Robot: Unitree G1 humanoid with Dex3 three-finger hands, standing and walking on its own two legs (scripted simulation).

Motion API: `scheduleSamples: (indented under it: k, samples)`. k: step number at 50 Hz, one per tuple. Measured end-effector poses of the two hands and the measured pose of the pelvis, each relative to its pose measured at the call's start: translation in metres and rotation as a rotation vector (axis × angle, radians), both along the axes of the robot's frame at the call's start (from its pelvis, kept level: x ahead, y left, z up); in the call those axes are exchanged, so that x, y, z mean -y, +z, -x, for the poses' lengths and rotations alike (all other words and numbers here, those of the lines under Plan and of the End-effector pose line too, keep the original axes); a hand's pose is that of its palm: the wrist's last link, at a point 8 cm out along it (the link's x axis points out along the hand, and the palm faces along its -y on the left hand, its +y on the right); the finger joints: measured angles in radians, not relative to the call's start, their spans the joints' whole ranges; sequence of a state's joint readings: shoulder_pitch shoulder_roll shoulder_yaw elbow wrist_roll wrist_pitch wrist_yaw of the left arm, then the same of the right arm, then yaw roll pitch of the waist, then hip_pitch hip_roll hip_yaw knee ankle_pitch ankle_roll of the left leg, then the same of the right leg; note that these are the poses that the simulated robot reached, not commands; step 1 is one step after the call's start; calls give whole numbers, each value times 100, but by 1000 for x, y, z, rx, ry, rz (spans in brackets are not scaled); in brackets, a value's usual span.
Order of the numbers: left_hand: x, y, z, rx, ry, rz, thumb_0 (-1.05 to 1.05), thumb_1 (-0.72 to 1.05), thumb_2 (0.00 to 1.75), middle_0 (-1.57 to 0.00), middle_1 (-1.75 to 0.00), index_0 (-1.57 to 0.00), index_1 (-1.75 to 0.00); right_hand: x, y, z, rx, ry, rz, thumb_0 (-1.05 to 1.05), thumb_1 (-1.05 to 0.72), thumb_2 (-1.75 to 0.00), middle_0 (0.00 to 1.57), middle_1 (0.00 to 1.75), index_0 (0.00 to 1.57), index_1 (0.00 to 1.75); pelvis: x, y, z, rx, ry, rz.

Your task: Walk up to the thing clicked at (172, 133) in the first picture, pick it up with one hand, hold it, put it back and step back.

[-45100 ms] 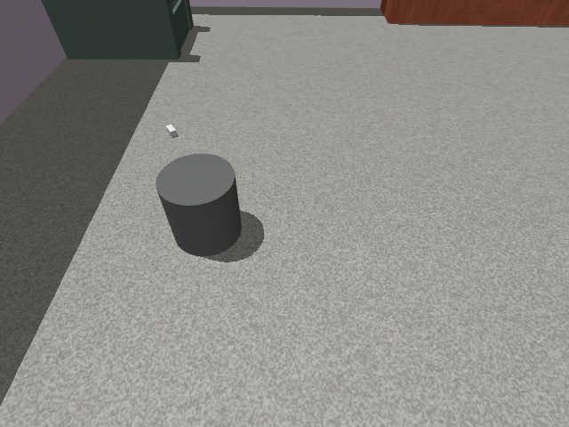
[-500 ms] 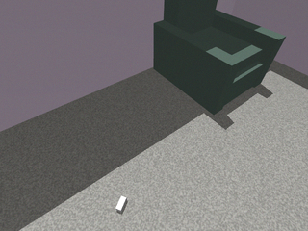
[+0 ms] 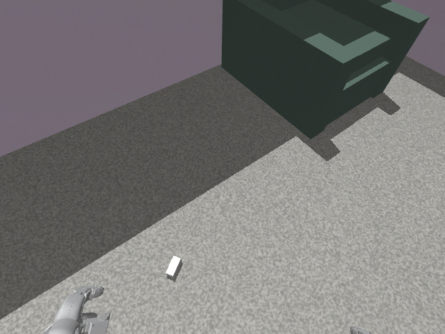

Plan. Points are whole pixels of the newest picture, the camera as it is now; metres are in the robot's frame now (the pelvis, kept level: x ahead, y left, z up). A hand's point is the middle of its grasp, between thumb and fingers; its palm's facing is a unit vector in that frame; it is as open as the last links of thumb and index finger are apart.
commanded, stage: rise first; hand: left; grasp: from above
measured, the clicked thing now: (173, 266) +0.43 +0.22 -0.74
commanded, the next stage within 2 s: none
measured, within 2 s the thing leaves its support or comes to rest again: neither
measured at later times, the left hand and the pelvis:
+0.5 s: hand out of the picture +0.14 +0.27 -0.22, palm faces -0.04 -0.83 -0.56, open 13.0 cm; pelvis +0.00 +0.01 -0.06, yaw +0 degrees
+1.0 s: hand (129, 290) +0.27 +0.28 -0.38, palm faces -0.07 -0.45 -0.89, open 13.5 cm; pelvis -0.07 +0.00 -0.23, yaw -1 degrees
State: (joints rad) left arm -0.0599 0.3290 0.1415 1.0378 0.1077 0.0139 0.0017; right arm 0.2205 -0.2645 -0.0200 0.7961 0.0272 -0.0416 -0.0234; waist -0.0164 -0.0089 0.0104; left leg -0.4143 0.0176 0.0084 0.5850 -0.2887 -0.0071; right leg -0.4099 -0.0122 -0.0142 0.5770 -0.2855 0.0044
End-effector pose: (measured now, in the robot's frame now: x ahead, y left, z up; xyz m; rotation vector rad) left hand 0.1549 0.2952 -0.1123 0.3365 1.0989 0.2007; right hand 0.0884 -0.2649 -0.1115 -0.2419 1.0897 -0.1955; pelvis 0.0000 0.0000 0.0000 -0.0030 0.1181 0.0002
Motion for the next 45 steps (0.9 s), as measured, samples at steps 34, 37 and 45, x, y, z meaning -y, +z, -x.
scheduleSamples:
  k: [34,37,45]
  samples:
    - [-9,-99,12,-202,5,-364,0,-29,78,-28,-86,-28,-85,-36,-78,-66,192,124,8,0,-91,-90,20,30,20,30,-9,-95,10,-255,17,31]
    - [-9,-123,-1,-209,-13,-443,0,-29,79,-27,-85,-27,-85,-31,-104,-57,171,147,18,0,-90,-90,20,30,20,30,-7,-117,19,-300,18,30]
    - [2,-184,-67,-163,-20,-673,0,-36,87,-21,-92,-20,-92,-13,-189,-12,44,178,26,0,-90,-90,20,30,20,30,1,-187,51,-419,13,31]
